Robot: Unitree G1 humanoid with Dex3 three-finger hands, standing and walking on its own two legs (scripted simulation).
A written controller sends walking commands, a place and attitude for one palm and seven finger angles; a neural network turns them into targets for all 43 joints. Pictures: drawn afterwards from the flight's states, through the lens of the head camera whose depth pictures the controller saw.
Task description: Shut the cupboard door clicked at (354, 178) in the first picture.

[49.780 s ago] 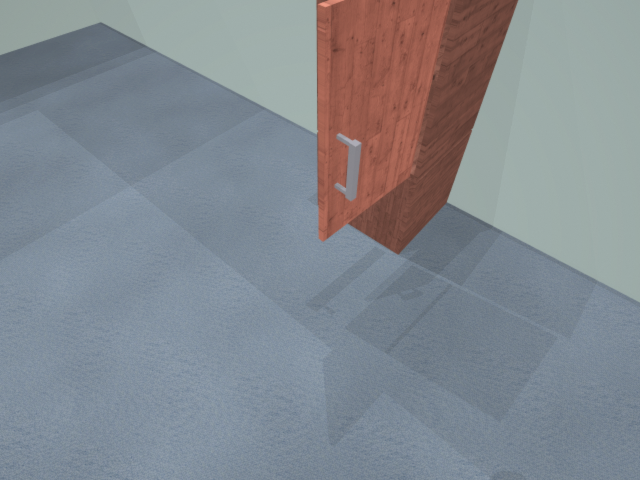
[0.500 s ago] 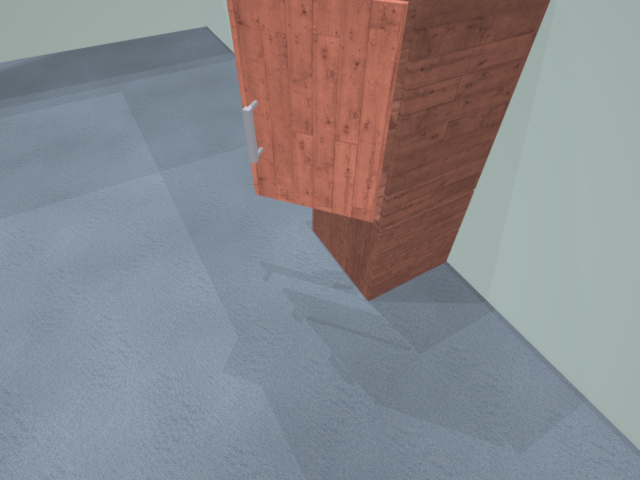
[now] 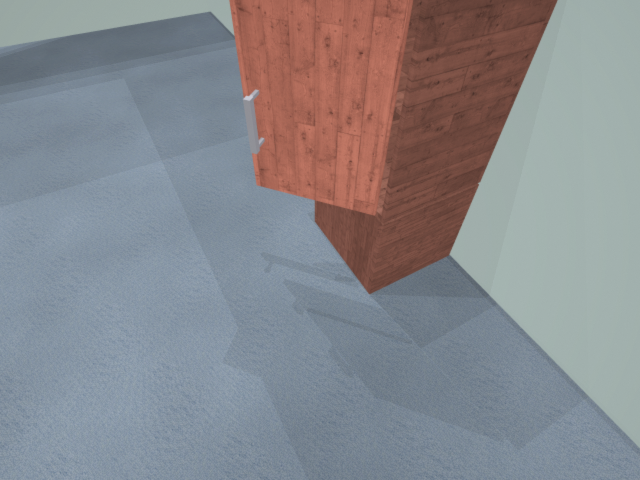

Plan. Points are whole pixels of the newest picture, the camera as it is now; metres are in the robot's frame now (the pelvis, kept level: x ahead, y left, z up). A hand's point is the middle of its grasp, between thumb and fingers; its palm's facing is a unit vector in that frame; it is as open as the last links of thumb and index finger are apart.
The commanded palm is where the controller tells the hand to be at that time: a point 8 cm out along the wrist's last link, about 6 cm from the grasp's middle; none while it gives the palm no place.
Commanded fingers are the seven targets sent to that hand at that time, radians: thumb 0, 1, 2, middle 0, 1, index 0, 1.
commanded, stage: walk to a spot facing it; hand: left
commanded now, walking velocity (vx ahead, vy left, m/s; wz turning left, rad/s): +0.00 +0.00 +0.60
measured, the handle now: (255, 122) +0.96 +0.21 -0.10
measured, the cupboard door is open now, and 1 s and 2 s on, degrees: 41 41 41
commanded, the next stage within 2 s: turn to face it in 1.96 s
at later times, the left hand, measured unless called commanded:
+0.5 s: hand out of the picture +0.01 +0.25 -0.18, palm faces +0.30 -0.93 -0.23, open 7.4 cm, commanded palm none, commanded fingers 0.00 0.90 0.90 -0.20 -0.30 -0.20 -0.30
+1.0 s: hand out of the picture -0.07 +0.16 -0.15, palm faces +0.57 -0.77 -0.28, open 7.4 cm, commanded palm none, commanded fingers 0.00 0.90 0.90 -0.20 -0.30 -0.20 -0.30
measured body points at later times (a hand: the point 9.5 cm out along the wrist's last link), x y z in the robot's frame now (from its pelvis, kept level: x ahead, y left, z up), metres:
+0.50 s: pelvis -0.02 +0.02 +0.00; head +0.02 +0.06 +0.44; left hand -0.01 +0.30 -0.16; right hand +0.08 -0.21 -0.14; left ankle -0.01 +0.10 -0.74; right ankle +0.00 -0.15 -0.67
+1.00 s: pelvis -0.02 -0.05 +0.00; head +0.03 -0.04 +0.44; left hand -0.10 +0.20 -0.13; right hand +0.19 -0.23 -0.16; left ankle -0.11 +0.07 -0.67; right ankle +0.02 -0.15 -0.74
